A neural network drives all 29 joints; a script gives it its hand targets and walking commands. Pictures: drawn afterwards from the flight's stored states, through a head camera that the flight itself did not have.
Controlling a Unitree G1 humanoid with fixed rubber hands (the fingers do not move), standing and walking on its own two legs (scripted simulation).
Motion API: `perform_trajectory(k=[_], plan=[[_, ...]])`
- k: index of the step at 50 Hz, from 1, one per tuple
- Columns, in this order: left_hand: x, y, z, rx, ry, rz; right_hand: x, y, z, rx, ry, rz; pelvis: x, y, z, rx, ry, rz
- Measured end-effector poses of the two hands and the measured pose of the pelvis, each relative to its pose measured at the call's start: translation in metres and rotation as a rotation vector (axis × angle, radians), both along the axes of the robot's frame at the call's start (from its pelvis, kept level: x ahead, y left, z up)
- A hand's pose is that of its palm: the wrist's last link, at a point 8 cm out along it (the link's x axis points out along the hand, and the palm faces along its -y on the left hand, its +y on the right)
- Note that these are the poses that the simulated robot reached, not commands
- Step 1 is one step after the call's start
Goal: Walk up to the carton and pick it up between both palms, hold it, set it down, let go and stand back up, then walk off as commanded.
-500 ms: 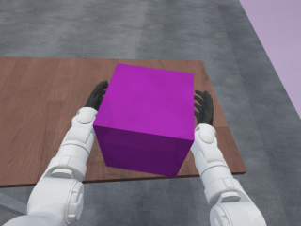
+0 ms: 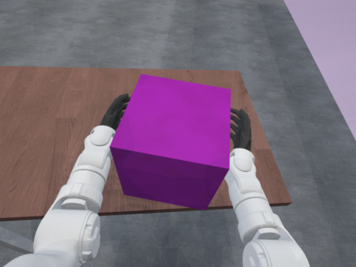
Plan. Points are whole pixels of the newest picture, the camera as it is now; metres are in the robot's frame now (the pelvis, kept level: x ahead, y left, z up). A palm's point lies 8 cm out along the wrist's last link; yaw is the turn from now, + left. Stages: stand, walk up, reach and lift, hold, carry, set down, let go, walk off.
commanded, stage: reach and lift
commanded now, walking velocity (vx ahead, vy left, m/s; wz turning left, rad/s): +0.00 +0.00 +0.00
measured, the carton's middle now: (174, 144) +0.38 +0.01 +0.03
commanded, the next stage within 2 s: none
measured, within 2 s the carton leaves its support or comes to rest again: leaves its support in 0.16 s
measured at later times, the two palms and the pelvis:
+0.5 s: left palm (118, 117) +0.39 +0.14 +0.11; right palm (254, 148) +0.34 -0.16 +0.09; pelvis -0.01 +0.01 +0.00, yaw +0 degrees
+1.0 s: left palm (107, 112) +0.37 +0.15 +0.15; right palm (259, 130) +0.35 -0.15 +0.14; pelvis +0.00 +0.00 +0.00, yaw +0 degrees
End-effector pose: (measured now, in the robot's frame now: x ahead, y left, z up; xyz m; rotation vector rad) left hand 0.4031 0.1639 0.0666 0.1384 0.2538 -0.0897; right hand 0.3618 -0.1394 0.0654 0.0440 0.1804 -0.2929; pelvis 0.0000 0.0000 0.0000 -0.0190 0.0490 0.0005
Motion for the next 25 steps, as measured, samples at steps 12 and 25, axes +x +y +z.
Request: perform_trajectory(k=[12, 25], plan=[[-0.009, -0.006, 0.019, 0.001, -0.104, -0.025, -0.016, -0.003, 0.014, 0.001, -0.112, -0.022, -0.003, 0.004, 0.001, -0.004, -0.048, 0.002], [-0.012, -0.024, 0.042, 0.010, -0.134, -0.044, -0.025, -0.019, 0.024, -0.017, -0.136, -0.041, -0.006, 0.006, 0.001, -0.006, -0.106, 0.004]])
